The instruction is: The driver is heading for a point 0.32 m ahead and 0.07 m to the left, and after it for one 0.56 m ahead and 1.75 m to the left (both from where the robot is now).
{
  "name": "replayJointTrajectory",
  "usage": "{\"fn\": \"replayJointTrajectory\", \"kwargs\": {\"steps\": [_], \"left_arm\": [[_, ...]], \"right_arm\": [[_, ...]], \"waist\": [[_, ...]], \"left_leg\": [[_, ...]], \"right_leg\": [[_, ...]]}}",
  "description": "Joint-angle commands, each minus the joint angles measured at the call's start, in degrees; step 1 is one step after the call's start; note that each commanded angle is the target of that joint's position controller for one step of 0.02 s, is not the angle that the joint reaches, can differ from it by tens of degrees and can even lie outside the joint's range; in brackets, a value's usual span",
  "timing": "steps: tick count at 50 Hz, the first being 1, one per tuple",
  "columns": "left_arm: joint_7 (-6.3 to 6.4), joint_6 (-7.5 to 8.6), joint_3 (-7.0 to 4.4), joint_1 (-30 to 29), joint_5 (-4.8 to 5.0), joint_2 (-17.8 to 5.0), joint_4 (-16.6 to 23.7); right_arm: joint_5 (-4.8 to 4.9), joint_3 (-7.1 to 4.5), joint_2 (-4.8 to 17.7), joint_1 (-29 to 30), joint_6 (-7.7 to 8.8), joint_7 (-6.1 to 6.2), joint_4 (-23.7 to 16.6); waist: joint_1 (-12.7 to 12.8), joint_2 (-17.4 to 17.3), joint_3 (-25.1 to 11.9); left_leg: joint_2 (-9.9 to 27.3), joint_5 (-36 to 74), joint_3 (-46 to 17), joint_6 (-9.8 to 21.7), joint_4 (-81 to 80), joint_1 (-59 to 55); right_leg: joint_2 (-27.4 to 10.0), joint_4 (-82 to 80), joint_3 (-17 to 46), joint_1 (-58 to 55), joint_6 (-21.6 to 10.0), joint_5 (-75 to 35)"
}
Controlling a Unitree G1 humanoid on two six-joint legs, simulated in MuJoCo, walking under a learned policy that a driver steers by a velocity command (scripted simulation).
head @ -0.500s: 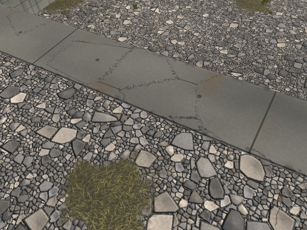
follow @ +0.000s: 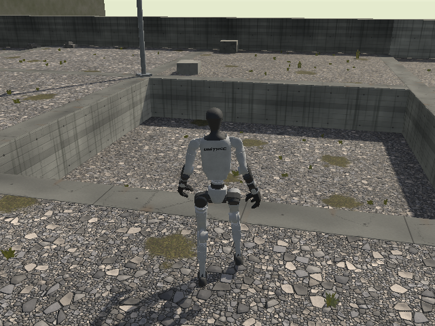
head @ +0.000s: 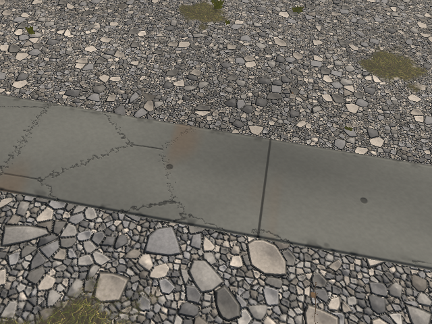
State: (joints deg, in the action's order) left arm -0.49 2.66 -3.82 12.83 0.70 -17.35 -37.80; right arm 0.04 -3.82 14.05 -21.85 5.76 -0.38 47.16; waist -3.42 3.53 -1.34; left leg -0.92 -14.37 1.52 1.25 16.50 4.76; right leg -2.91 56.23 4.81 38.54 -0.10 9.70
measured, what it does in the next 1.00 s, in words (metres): walks ahead, turning left: right foot, then left foot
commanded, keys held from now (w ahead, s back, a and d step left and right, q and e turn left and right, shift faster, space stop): w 0.12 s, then w+q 0.88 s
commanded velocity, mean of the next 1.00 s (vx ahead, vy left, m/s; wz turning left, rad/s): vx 0.49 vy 0.00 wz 0.33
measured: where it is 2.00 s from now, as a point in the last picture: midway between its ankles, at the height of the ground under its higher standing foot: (99, 197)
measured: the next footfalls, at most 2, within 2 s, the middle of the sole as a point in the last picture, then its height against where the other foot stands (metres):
right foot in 0.22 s outside the picture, level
left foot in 0.74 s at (160, 313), level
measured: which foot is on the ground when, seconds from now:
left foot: down 0.00-0.22, up 0.24-0.72, down 0.74-1.00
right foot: up 0.00-0.20, down 0.22-0.76, up 0.78-1.00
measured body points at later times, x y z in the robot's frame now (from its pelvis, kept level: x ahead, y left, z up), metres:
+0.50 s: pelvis +0.27 -0.06 +0.00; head +0.29 -0.06 +0.45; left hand +0.30 +0.23 -0.11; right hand +0.44 -0.32 -0.11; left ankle +0.35 +0.12 -0.67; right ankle +0.25 -0.15 -0.75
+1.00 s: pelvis +0.53 +0.06 +0.00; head +0.56 +0.09 +0.45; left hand +0.60 +0.38 -0.09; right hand +0.72 -0.17 -0.10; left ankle +0.51 +0.11 -0.75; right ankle +0.70 -0.09 -0.67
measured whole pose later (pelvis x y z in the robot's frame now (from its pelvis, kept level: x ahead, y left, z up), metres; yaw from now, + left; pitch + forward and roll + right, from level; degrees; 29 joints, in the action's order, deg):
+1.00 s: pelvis +0.53 +0.06 +0.00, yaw +25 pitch +1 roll +0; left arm 0.2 5.3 -3.5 5.8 -0.6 -17.3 -39.3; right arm 0.9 -3.6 15.7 -18.1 2.9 -0.7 40.9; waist -2.4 1.8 3.0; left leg -6.5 -10.0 -3.8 6.1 20.8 11.8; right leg -6.0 55.2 4.7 37.1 2.6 12.1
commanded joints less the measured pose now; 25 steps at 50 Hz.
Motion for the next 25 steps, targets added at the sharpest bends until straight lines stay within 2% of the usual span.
{"fn": "replayJointTrajectory", "kwargs": {"steps": [1,4,7,8,9,10,11,12,13,14,15,16,18,20,23,25], "left_arm": [[-0.71,1.57,0.8,-7.8,-0.26,0.0,6.2],[-1.7,1.98,1.17,-12.9,0.41,0.3,7.7],[-2.4,2.23,0.6,-15.0,0.78,-1.4,9.1],[-2.44,2.41,0.05,-13.4,0.72,-2.5,9.0],[-2.23,2.52,-0.85,-8.8,0.48,-4.0,8.0],[-1.72,2.43,-2.25,-0.2,0.28,-6.4,5.5],[-0.78,2.04,-3.5,10.7,-0.59,-10.3,3.7],[-0.56,1.74,-4.05,13.2,-1.63,-15.2,3.0],[-0.52,1.64,-2.88,14.4,-1.63,-9.7,2.9],[-0.45,1.71,-1.86,10.8,-1.18,-7.2,2.3],[-0.49,1.87,-1.31,7.1,-0.88,-5.6,2.0],[-0.7,2.11,-0.94,3.9,-1.08,-4.1,1.7],[-0.94,3.24,-0.81,0.5,-1.47,-2.3,1.1],[-0.89,4.29,-1.19,-0.6,-1.18,-2.5,-0.3],[-0.29,4.65,-1.8,-0.1,-1.56,-3.8,-2.2],[0.12,4.43,-2.03,0.1,-1.5,-4.7,-3.0]], "right_arm": [[0.68,-1.6,9.3,3.0,0.51,0.31,-3.0],[1.37,-1.58,11.0,-0.3,-0.12,0.33,-1.2],[1.98,-1.59,12.0,-2.1,-1.03,0.26,0.3],[1.98,-1.61,12.5,-2.1,-1.41,0.34,0.5],[2.06,-1.7,13.3,-1.6,-1.77,0.49,0.7],[1.88,-1.4,13.1,-1.4,-1.94,0.61,0.6],[0.57,-0.24,10.4,-0.7,-1.6,0.61,-1.1],[0.38,2.27,2.0,-8.2,-0.65,0.35,-2.6],[2.06,0.74,8.4,-5.8,0.2,0.2,-1.2],[3.29,-0.29,11.0,-0.4,0.25,0.16,-3.1],[2.72,-0.13,10.3,2.7,0.16,0.35,-3.7],[1.76,-0.32,9.6,4.0,-0.24,0.51,-3.8],[1.9,-0.3,7.2,1.5,-2.05,0.48,-2.9],[1.85,-0.1,5.3,1.9,-3.38,0.54,-3.1],[1.38,-0.17,5.0,6.0,-3.84,0.52,-4.9],[1.27,0.07,4.7,9.0,-3.44,-0.26,-5.7]], "waist": [[0.0,-9.3,4.9],[-1.8,-9.3,5.6],[-0.9,-9.8,6.3],[0.8,-10.2,5.3],[4.0,-10.4,2.2],[8.7,-9.5,-3.3],[13.3,-5.7,-12.1],[8.8,11.7,-22.0],[11.7,8.2,-23.5],[10.8,6.2,-12.7],[9.0,3.0,-7.5],[7.0,1.9,-3.9],[3.6,3.0,-1.4],[2.2,1.4,1.1],[2.4,-0.2,3.7],[3.1,-0.6,4.5]], "left_leg": [[12.2,13.8,-7.7,9.2,-8.2,0.6],[13.1,14.7,-6.1,8.8,-7.7,0.3],[15.8,20.2,-7.2,8.0,-5.6,-3.7],[16.1,27.5,-7.4,7.5,-3.0,-4.8],[15.2,37.9,-6.2,6.6,2.8,-4.9],[12.6,43.1,-4.1,5.1,12.9,-1.6],[9.9,28.5,-3.0,3.0,29.5,11.0],[0.2,-14.7,-2.7,-0.5,50.8,31.4],[1.1,-18.0,-10.6,-0.3,58.4,35.6],[3.6,-13.7,-9.0,-0.2,59.9,39.9],[6.2,-8.8,-7.5,-0.2,57.5,38.8],[7.6,-5.6,-7.1,-0.4,54.8,36.7],[9.1,-1.6,-7.5,-0.6,52.6,30.8],[9.3,0.2,-7.7,-1.2,50.9,31.0],[9.0,7.6,-8.9,-1.8,44.4,35.1],[8.5,14.3,-7.6,-1.5,36.6,34.5]], "right_leg": [[-1.4,-10.3,-3.1,3.6,0.8,-7.4],[-0.2,-18.5,-5.4,-1.5,0.2,-9.4],[1.0,-23.6,-5.6,-4.8,-2.3,-5.8],[2.1,-25.2,-5.9,-8.4,-3.2,-4.1],[3.8,-27.2,-7.0,-16.0,-4.6,-4.0],[4.5,-28.5,-7.6,-29.0,-6.2,-5.8],[-5.2,-25.5,1.7,-48.3,-9.4,-6.7],[-21.9,-30.8,29.3,-65.6,-17.4,3.3],[-21.8,-36.3,36.1,-62.4,-17.5,9.3],[-19.5,-37.1,25.6,-55.2,-14.8,6.5],[-16.8,-38.5,18.0,-47.1,-13.3,1.9],[-14.5,-40.6,13.1,-40.3,-12.4,-1.2],[-12.3,-45.2,6.3,-32.5,-11.8,-4.4],[-12.4,-47.9,1.6,-29.3,-12.1,-8.9],[-12.0,-49.3,-4.4,-29.9,-11.6,-12.9],[-10.8,-49.7,-8.6,-30.5,-10.6,-13.4]]}}
Velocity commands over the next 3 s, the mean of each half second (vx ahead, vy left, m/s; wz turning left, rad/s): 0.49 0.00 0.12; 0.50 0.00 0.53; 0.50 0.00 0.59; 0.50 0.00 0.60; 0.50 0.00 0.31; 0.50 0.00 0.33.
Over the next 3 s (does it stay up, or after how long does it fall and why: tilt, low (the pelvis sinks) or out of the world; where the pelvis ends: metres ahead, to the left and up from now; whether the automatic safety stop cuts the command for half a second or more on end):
stays up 1.11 0.87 0.00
